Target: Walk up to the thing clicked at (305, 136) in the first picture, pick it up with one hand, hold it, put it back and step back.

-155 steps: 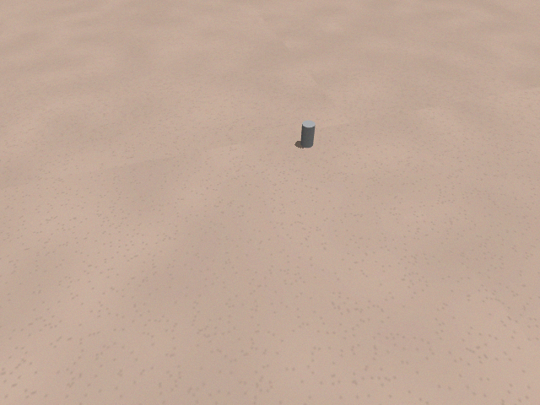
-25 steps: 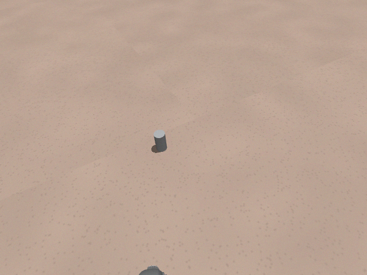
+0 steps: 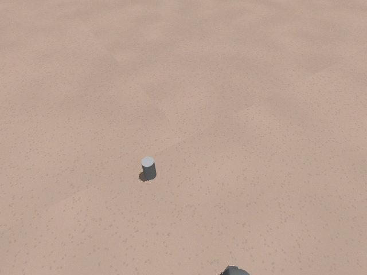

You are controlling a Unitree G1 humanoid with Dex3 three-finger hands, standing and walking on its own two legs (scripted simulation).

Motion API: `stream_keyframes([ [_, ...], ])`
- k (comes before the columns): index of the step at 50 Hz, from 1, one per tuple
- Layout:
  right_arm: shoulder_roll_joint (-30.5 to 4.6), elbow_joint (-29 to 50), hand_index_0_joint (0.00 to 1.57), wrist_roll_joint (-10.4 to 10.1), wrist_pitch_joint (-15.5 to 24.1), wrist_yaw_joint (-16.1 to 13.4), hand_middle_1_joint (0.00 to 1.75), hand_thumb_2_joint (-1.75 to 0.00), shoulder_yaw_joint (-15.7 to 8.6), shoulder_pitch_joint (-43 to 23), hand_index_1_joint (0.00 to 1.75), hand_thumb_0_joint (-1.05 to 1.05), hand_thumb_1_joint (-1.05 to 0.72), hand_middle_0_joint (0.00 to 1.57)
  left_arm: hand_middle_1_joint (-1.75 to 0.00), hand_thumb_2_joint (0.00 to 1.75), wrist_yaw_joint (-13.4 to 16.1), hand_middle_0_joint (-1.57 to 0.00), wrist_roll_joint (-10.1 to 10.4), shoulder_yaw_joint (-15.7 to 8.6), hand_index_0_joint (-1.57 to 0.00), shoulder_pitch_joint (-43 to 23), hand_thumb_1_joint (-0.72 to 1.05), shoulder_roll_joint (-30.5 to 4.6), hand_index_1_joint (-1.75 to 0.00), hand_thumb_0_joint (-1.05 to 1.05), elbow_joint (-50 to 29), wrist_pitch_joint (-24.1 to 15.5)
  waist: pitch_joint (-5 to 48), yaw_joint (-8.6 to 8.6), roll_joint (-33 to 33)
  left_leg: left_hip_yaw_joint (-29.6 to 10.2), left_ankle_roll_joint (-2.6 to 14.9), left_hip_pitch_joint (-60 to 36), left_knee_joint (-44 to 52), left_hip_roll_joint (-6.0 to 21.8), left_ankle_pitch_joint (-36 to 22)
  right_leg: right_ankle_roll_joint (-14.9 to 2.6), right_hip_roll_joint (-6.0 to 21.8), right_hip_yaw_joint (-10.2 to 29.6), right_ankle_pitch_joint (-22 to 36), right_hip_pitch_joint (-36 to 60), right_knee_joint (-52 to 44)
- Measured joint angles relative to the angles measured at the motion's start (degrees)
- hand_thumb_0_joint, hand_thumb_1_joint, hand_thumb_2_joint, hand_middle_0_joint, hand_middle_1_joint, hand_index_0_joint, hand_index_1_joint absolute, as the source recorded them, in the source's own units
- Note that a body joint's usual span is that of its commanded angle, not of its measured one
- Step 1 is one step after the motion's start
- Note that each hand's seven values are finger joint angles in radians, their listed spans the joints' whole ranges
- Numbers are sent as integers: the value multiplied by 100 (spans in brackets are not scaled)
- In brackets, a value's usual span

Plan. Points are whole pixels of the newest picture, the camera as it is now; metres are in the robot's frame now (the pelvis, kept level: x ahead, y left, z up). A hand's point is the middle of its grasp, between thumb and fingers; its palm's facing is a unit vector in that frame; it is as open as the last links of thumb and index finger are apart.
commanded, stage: walk up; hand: left
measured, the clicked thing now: (149, 168) +0.85 +0.21 -0.70
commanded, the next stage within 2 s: none
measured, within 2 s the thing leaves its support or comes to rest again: neither
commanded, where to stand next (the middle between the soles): +0.54 +0.02 m, yaw +1 degrees
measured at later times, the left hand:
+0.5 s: hand (72, 260) +0.22 +0.29 -0.15, palm faces +0.01 -0.93 -0.36, open 7.4 cm
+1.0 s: hand (95, 174) +0.45 +0.28 -0.14, palm faces -0.04 -0.91 -0.42, open 7.4 cm
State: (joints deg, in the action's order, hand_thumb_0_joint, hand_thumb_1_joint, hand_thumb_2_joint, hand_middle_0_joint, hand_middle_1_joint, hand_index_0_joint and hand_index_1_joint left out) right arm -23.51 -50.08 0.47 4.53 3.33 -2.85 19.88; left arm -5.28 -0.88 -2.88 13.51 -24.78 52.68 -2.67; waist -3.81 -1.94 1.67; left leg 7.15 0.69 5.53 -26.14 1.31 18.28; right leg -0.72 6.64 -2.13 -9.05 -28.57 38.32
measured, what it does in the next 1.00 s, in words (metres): walks ahead: right foot, then left foot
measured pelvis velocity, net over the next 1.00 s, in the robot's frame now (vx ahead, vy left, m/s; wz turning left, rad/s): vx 0.37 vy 0.00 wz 0.01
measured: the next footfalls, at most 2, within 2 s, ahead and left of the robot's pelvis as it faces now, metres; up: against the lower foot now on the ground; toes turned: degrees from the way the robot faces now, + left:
right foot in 0.08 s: +0.19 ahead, -0.14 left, +0.00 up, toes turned -5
left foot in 0.50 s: +0.35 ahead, +0.14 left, +0.00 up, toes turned +8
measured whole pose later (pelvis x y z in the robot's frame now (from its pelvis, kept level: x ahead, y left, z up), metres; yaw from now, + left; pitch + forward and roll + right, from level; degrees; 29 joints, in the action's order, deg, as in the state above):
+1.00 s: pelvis +0.37 +0.00 -0.02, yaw +1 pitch -3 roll +0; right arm -24.6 -50.0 0.8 1.8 2.3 -2.9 20.4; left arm -3.3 -1.2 -3.4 14.8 -23.8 50.8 -4.9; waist -4.3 -1.3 -2.2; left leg 3.0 1.6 13.4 -48.8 3.3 27.4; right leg -0.9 2.5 -3.7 -11.9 -21.4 36.5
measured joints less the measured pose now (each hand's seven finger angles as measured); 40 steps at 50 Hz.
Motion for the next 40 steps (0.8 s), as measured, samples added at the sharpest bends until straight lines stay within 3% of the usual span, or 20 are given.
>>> stream_keyframes([
  [4,-73,-24,21,-4,-87,-32,30,-89,-21,190,30,1,-90,21,-30,90,26,-20,-15,-58,-20,-103,91,-1,-30,1,-52,-113,70,-50,-170,-72,-134,-68,-653,160,686,-87,-250,-155,120,551,-602],
  [6,-82,-99,21,-7,-160,-87,30,-89,-18,129,30,1,-90,21,-30,90,108,-20,-16,-91,-20,-203,91,65,-30,1,-128,-214,-20,-24,-344,-332,33,351,-1847,289,879,-77,-370,-277,-151,568,-233],
  [8,-80,-182,21,2,-238,-115,30,-89,14,1,30,1,-90,21,-30,90,158,-20,40,-40,-20,-218,91,140,-30,1,-234,-267,-81,55,-376,-582,100,913,-3019,127,863,-104,-368,-283,-332,704,-183],
  [10,-114,-215,21,-25,-252,-105,29,-89,20,-110,30,1,-90,21,-30,90,191,-20,69,27,-20,-170,91,233,-30,1,-292,-274,-101,114,-462,-692,134,1393,-3498,101,606,-110,-394,-316,-345,965,-425],
  [16,-132,-151,21,54,-227,36,29,-89,-47,-305,30,1,-90,21,-30,90,203,-20,26,80,-21,179,90,256,-30,1,-334,-270,-12,233,-498,-686,-24,2222,-2578,365,1,-117,-470,-394,-403,1601,-1065],
  [22,-108,-190,21,110,-223,134,29,-90,-114,-428,30,1,-90,21,-30,90,182,-20,-7,29,-21,510,90,59,-30,1,-292,-218,51,370,-336,-546,-82,2183,-1191,466,-627,6,-459,-467,-867,2016,-1033],
  [25,-127,-173,21,123,-134,131,29,-90,-143,-442,30,1,-90,21,-30,90,185,-20,-8,25,-21,670,90,-51,-30,1,-235,-155,114,371,-215,-406,2,1812,-692,330,-861,128,-342,-473,-1365,2085,-573],
  [26,-97,-164,21,131,-88,100,29,-90,-155,-486,30,1,-90,21,-30,90,205,-20,-7,19,-21,691,90,-95,-30,1,-196,-124,81,362,-69,-321,33,1766,-800,224,-943,65,-197,-400,-1556,1998,-171],
  [28,-56,-49,21,110,-7,46,29,-90,-151,-530,30,1,-90,21,-30,90,260,-20,19,27,-20,653,90,-80,-30,1,-65,-23,44,293,23,-254,88,1745,-1091,160,-656,-72,-279,-45,-1782,1523,1085],
  [30,27,44,21,42,25,0,29,-89,-104,-532,30,1,-90,21,-30,90,296,-20,42,79,-20,595,91,-97,-30,1,19,35,9,228,93,-215,121,1545,-1016,146,-532,-143,-450,195,-1688,1018,2063],
  [32,104,101,21,9,42,-45,29,-89,-38,-485,30,1,-90,21,-30,90,296,-20,74,91,-20,543,91,-113,-30,1,42,26,-17,197,192,-150,125,1266,-762,105,-531,-157,-446,270,-1422,624,2338],
  [40,84,134,21,31,4,-62,30,-89,20,-182,30,1,-90,21,-30,90,116,-20,5,39,-20,351,91,-11,-30,1,-18,61,-52,103,155,9,151,450,-133,1,-364,64,-74,153,-624,-25,998],
])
